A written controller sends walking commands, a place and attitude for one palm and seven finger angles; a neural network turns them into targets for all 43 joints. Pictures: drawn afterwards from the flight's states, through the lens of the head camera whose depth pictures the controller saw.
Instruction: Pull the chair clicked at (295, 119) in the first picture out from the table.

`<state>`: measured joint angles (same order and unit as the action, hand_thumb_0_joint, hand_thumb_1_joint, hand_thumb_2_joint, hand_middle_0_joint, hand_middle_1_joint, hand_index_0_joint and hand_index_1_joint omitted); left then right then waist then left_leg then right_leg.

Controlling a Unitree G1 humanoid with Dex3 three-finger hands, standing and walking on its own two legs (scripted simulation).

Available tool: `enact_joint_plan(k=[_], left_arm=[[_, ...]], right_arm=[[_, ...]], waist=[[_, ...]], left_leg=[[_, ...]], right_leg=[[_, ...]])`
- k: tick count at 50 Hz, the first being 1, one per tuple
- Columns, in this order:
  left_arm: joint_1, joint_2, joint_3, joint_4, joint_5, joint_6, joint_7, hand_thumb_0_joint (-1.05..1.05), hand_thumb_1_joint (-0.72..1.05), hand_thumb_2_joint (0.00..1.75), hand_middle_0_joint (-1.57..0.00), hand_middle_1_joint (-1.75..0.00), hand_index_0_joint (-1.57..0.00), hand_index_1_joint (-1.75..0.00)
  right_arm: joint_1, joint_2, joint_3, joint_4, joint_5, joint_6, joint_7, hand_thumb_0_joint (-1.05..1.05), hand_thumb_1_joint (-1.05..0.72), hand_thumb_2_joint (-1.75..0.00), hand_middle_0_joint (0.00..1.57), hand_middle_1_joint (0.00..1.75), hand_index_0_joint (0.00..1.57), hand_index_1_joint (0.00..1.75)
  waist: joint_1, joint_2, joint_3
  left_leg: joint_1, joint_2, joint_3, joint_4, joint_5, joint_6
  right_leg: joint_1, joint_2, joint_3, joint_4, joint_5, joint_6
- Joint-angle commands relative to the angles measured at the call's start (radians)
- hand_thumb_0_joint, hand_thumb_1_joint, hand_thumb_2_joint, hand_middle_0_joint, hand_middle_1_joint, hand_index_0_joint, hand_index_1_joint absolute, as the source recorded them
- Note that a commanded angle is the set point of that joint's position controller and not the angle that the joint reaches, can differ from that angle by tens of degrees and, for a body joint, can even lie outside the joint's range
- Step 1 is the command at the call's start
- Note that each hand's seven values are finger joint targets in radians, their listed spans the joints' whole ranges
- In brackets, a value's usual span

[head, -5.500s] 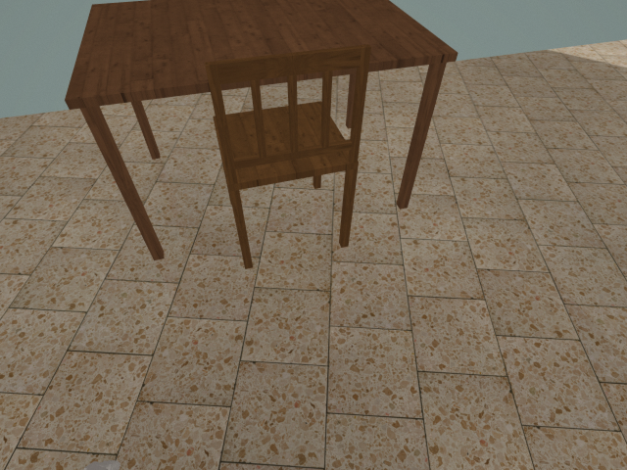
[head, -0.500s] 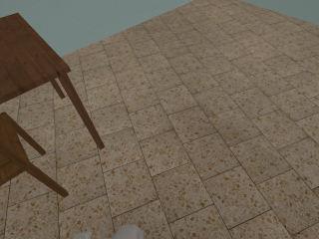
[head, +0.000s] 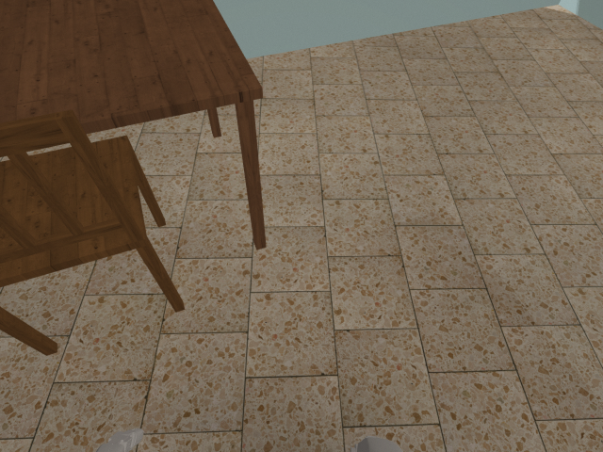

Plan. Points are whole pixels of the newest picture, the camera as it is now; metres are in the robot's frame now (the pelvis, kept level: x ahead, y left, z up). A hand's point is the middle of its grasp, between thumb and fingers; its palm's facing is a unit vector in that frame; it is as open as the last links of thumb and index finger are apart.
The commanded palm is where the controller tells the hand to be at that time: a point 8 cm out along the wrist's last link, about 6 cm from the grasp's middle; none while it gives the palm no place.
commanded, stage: turn to face it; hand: left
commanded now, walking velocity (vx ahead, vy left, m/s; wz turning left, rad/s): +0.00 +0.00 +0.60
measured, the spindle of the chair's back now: out of the picture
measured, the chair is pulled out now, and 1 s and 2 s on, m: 0.00 0.00 0.00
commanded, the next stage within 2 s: take the last steps up to it in 0.70 s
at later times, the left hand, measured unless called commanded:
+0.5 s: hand out of the picture -0.02 +0.19 -0.16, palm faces +0.33 -0.91 -0.26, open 7.4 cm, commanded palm none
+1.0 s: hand out of the picture -0.03 +0.20 -0.16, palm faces +0.49 -0.84 -0.24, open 7.4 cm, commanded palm none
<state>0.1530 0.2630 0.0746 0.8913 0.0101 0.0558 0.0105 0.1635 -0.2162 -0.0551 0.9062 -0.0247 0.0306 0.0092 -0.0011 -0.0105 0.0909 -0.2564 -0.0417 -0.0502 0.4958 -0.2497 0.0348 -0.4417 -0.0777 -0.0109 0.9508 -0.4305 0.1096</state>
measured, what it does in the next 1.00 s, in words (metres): steps on the spot, turning left: right foot, then left foot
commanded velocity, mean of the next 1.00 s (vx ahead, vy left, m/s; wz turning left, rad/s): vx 0.07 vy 0.02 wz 0.35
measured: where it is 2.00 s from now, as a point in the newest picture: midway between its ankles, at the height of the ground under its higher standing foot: (223, 449)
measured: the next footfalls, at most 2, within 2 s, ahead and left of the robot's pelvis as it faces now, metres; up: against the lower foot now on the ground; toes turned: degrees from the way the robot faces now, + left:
right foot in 0.14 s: +0.05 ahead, -0.14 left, +0.00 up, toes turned +3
left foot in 0.56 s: -0.02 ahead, +0.12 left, +0.00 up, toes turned +25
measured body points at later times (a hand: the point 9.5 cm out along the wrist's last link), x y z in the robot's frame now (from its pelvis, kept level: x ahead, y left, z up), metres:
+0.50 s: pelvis +0.00 -0.02 +0.00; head +0.04 -0.01 +0.44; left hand -0.03 +0.24 -0.14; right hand +0.17 -0.24 -0.15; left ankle -0.05 +0.11 -0.71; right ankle +0.01 -0.14 -0.74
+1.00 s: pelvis +0.01 +0.00 -0.01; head +0.03 -0.01 +0.44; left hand -0.05 +0.25 -0.14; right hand +0.17 -0.18 -0.17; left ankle -0.05 +0.10 -0.72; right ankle +0.05 -0.10 -0.74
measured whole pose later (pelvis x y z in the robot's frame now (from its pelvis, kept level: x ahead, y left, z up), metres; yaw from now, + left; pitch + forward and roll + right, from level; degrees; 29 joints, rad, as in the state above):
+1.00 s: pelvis +0.01 +0.00 -0.01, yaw +28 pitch -2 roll +0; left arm 0.24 0.18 0.04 0.95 0.03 -0.01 0.00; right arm 0.23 -0.20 -0.05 0.99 -0.02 0.04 0.00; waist 0.01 0.04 0.03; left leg -0.30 -0.04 -0.03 0.74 -0.45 0.03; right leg -0.22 -0.04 -0.09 0.58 -0.34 0.00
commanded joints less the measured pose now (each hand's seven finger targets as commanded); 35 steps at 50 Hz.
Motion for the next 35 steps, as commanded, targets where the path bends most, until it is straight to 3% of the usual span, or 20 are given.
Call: enact_joint_plan(k=[1,3,5,6,7,8,9,10,11,12,17,22,25,26,27,28,29,30,32,35], left_arm=[[-0.013,0.066,0.011,-0.099,-0.007,-0.034,0.011,0.0,0.9,0.9,-0.2,-0.3,-0.2,-0.3],[0.023,0.067,0.011,-0.096,-0.011,-0.039,0.014,0.0,0.9,0.9,-0.2,-0.3,-0.2,-0.3],[0.097,0.1,0.019,-0.082,-0.008,-0.055,0.019,0.0,0.9,0.9,-0.2,-0.3,-0.2,-0.3],[0.135,0.173,0.035,-0.079,0.006,-0.067,0.028,0.0,0.9,0.9,-0.2,-0.3,-0.2,-0.3],[0.133,0.247,0.044,-0.09,0.015,-0.065,0.028,0.0,0.9,0.9,-0.2,-0.3,-0.2,-0.3],[0.112,0.211,0.039,-0.093,0.007,-0.065,0.032,0.0,0.9,0.9,-0.2,-0.3,-0.2,-0.3],[0.061,0.181,0.032,-0.106,0.005,-0.063,0.031,0.0,0.9,0.9,-0.2,-0.3,-0.2,-0.3],[0.008,0.149,0.025,-0.117,0.005,-0.059,0.031,0.0,0.9,0.9,-0.2,-0.3,-0.2,-0.3],[-0.017,0.118,0.014,-0.121,0.007,-0.064,0.027,0.0,0.9,0.9,-0.2,-0.3,-0.2,-0.3],[-0.013,0.112,0.01,-0.119,0.009,-0.069,0.027,0.0,0.9,0.9,-0.2,-0.3,-0.2,-0.3],[0.085,0.138,0.017,-0.076,0.015,-0.065,0.025,0.0,0.9,0.9,-0.2,-0.3,-0.2,-0.3],[0.138,0.175,0.031,-0.04,0.022,-0.055,0.021,0.0,0.9,0.9,-0.2,-0.3,-0.2,-0.3],[0.139,0.17,0.033,-0.015,0.016,-0.049,0.02,0.0,0.9,0.9,-0.2,-0.3,-0.2,-0.3],[0.131,0.164,0.032,-0.015,0.006,-0.045,0.017,0.0,0.9,0.9,-0.2,-0.3,-0.2,-0.3],[0.149,0.112,0.027,-0.041,-0.002,-0.04,0.011,0.0,0.9,0.9,-0.2,-0.3,-0.2,-0.3],[0.1,0.055,-0.001,-0.076,0.001,-0.037,0.011,0.0,0.9,0.9,-0.2,-0.3,-0.2,-0.3],[0.05,0.071,-0.001,-0.068,0.007,-0.025,0.02,0.0,0.9,0.9,-0.2,-0.3,-0.2,-0.3],[0.035,0.061,-0.001,-0.052,0.003,-0.024,0.02,0.0,0.9,0.9,-0.2,-0.3,-0.2,-0.3],[0.063,0.068,0.004,-0.009,0.0,-0.023,0.009,0.0,0.9,0.9,-0.2,-0.3,-0.2,-0.3],[0.104,0.06,0.001,0.02,-0.002,-0.021,0.002,0.0,0.9,0.9,-0.2,-0.3,-0.2,-0.3]], right_arm=[[0.026,-0.225,-0.066,-0.061,0.001,-0.009,-0.015,0.0,-0.9,-0.9,0.2,0.3,0.2,0.3],[0.008,-0.224,-0.068,-0.066,0.002,-0.005,-0.015,0.0,-0.9,-0.9,0.2,0.3,0.2,0.3],[-0.017,-0.201,-0.067,-0.077,0.013,-0.005,-0.011,0.0,-0.9,-0.9,0.2,0.3,0.2,0.3],[0.006,-0.135,-0.059,-0.088,0.023,-0.006,-0.005,0.0,-0.9,-0.9,0.2,0.3,0.2,0.3],[0.01,-0.105,-0.055,-0.116,0.019,-0.006,-0.003,0.0,-0.9,-0.9,0.2,0.3,0.2,0.3],[0.0,-0.147,-0.064,-0.101,0.003,0.004,-0.004,0.0,-0.9,-0.9,0.2,0.3,0.2,0.3],[-0.003,-0.139,-0.067,-0.086,0.005,0.011,0.001,0.0,-0.9,-0.9,0.2,0.3,0.2,0.3],[0.011,-0.135,-0.066,-0.07,0.006,0.016,0.008,0.0,-0.9,-0.9,0.2,0.3,0.2,0.3],[0.016,-0.125,-0.061,-0.053,0.003,0.019,0.016,0.0,-0.9,-0.9,0.2,0.3,0.2,0.3],[0.03,-0.116,-0.056,-0.049,0.005,0.021,0.02,0.0,-0.9,-0.9,0.2,0.3,0.2,0.3],[-0.047,-0.092,-0.042,-0.059,0.008,0.028,0.023,0.0,-0.9,-0.9,0.2,0.3,0.2,0.3],[-0.09,-0.074,-0.021,-0.072,0.015,0.012,0.02,0.0,-0.9,-0.9,0.2,0.3,0.2,0.3],[-0.031,-0.085,-0.018,-0.057,0.015,-0.001,0.013,0.0,-0.9,-0.9,0.2,0.3,0.2,0.3],[0.026,-0.118,-0.026,-0.039,0.011,-0.009,0.011,0.0,-0.9,-0.9,0.2,0.3,0.2,0.3],[0.082,-0.224,-0.049,-0.04,0.001,-0.021,0.005,0.0,-0.9,-0.9,0.2,0.3,0.2,0.3],[0.141,-0.3,-0.061,-0.026,0.009,-0.014,-0.002,0.0,-0.9,-0.9,0.2,0.3,0.2,0.3],[0.158,-0.275,-0.057,-0.003,0.008,-0.015,-0.014,0.0,-0.9,-0.9,0.2,0.3,0.2,0.3],[0.118,-0.262,-0.052,-0.009,0.006,-0.017,-0.026,0.0,-0.9,-0.9,0.2,0.3,0.2,0.3],[0.013,-0.192,-0.027,-0.026,0.006,-0.017,-0.03,0.0,-0.9,-0.9,0.2,0.3,0.2,0.3],[-0.004,-0.181,-0.019,-0.025,0.011,-0.021,-0.029,0.0,-0.9,-0.9,0.2,0.3,0.2,0.3]], waist=[[-0.027,0.167,-0.154],[-0.006,0.168,-0.156],[0.037,0.116,-0.169],[0.05,-0.104,-0.197],[0.051,-0.29,-0.17],[0.046,-0.247,-0.152],[0.018,-0.192,-0.104],[-0.008,-0.139,-0.072],[-0.02,-0.122,-0.043],[-0.023,-0.145,-0.052],[0.024,-0.167,-0.048],[0.055,-0.22,-0.093],[0.022,-0.191,-0.133],[-0.014,-0.103,-0.165],[-0.042,0.158,-0.231],[-0.068,0.316,-0.218],[-0.081,0.224,-0.206],[-0.061,0.237,-0.177],[-0.013,0.188,-0.108],[0.002,0.177,-0.116]], left_leg=[[0.115,0.246,-0.278,-0.088,0.501,0.136],[0.058,0.229,-0.308,-0.055,0.504,0.122],[-0.06,0.171,-0.286,0.033,0.371,0.06],[-0.237,0.067,-0.176,0.207,0.077,-0.014],[-0.349,-0.044,-0.01,0.438,-0.357,-0.08],[-0.332,0.019,-0.068,0.592,-0.358,-0.07],[-0.332,0.033,-0.053,0.692,-0.296,-0.076],[-0.332,0.059,-0.038,0.74,-0.23,-0.083],[-0.321,0.07,-0.008,0.761,-0.172,-0.095],[-0.317,0.072,0.012,0.752,-0.152,-0.103],[-0.274,0.08,0.079,0.572,-0.178,-0.114],[-0.161,0.063,0.138,0.315,-0.214,-0.093],[-0.009,0.052,0.163,0.059,-0.076,-0.075],[0.124,0.07,0.15,-0.081,0.086,-0.061],[0.322,0.285,-0.123,-0.117,0.414,0.032],[0.326,0.471,-0.289,-0.128,0.787,0.165],[0.273,0.455,-0.256,-0.119,0.733,0.186],[0.239,0.416,-0.229,-0.11,0.698,0.183],[0.16,0.322,-0.114,-0.123,0.647,0.14],[0.158,0.272,-0.063,-0.14,0.607,0.126]], right_leg=[[0.045,0.036,-0.004,-0.16,-0.006,-0.015],[0.146,0.06,-0.011,-0.279,0.05,-0.026],[0.338,0.032,0.003,-0.526,0.226,-0.032],[0.5,-0.176,0.195,-0.648,0.286,-0.088],[0.454,-0.427,0.389,-0.681,0.39,-0.222],[0.36,-0.419,0.339,-0.676,0.408,-0.26],[0.301,-0.361,0.283,-0.669,0.394,-0.258],[0.267,-0.321,0.188,-0.654,0.391,-0.245],[0.25,-0.275,0.097,-0.634,0.447,-0.231],[0.261,-0.261,0.043,-0.622,0.494,-0.225],[0.31,-0.269,-0.036,-0.609,0.556,-0.23],[0.355,-0.285,-0.066,-0.54,0.671,-0.236],[0.34,-0.265,-0.104,-0.429,0.675,-0.18],[0.277,-0.239,-0.147,-0.322,0.621,-0.131],[0.053,-0.128,-0.194,-0.112,0.307,-0.054],[-0.092,-0.051,-0.138,0.046,-0.246,-0.022],[-0.085,-0.053,-0.046,0.129,-0.225,-0.035],[-0.111,-0.056,-0.019,0.169,-0.177,-0.033],[-0.075,-0.053,-0.015,0.171,-0.049,-0.03],[-0.02,-0.028,-0.034,0.084,0.004,-0.028]])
